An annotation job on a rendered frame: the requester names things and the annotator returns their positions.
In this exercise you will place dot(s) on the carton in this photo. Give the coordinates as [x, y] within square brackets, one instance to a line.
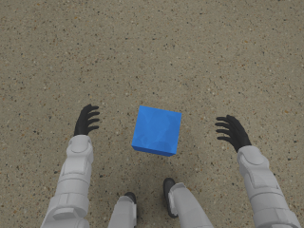
[157, 131]

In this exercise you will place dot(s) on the robot left forearm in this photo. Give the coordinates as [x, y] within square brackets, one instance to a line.
[70, 200]

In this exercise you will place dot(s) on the left robot upper arm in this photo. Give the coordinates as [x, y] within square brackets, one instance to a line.
[67, 223]

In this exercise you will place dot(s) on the left robot hand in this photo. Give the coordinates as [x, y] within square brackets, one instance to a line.
[81, 126]

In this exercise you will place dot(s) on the left robot thigh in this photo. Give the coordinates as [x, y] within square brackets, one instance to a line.
[124, 215]

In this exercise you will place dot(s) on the right robot hand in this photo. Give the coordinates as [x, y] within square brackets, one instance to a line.
[238, 137]

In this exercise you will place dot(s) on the left robot shin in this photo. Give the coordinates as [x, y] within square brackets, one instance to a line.
[124, 198]

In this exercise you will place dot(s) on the robot right forearm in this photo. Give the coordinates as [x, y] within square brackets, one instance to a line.
[264, 193]

